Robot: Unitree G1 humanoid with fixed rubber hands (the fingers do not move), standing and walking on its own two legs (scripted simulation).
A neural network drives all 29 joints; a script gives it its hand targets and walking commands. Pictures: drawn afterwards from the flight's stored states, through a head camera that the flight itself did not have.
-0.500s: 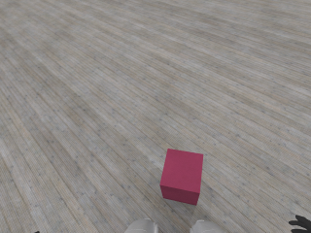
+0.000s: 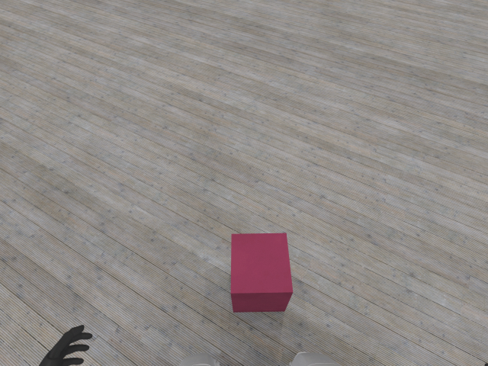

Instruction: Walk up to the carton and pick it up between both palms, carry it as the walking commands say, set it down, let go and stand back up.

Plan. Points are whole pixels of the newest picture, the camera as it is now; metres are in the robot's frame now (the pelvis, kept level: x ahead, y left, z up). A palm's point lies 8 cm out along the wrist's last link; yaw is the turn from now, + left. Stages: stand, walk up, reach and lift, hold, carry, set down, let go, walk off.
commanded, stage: walk up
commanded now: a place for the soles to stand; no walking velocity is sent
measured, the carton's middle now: (259, 273) +0.47 -0.03 -0.62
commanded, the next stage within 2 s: reach and lift in 1.08 s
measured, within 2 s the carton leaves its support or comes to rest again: neither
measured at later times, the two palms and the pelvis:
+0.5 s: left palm (77, 343) +0.17 +0.30 -0.07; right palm out of the picture +0.12 -0.35 -0.07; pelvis +0.02 -0.01 +0.01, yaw -4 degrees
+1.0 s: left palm (87, 332) +0.18 +0.29 -0.07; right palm out of the picture +0.08 -0.36 -0.07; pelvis +0.02 -0.01 +0.02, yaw -6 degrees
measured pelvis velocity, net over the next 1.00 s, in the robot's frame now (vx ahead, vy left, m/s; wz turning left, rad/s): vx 0.02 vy -0.01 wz -0.10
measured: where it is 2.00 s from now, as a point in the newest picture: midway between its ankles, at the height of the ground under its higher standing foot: outside the picture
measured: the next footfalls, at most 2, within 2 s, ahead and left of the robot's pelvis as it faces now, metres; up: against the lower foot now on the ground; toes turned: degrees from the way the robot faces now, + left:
none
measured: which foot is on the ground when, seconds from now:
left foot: down 0.00-1.00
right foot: down 0.00-1.00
